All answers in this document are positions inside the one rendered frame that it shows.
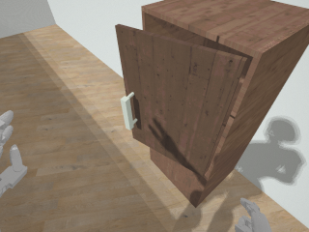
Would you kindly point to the right robot hand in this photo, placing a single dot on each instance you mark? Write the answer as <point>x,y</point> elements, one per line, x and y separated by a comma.
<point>258,221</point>

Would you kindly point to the handle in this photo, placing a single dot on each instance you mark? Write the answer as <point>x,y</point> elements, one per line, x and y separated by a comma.
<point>126,107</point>

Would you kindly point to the cupboard door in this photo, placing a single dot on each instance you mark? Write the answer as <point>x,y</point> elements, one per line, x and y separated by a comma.
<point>182,93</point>

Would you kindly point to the left robot hand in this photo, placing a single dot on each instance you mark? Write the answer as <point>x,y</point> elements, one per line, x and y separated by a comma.
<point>16,171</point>

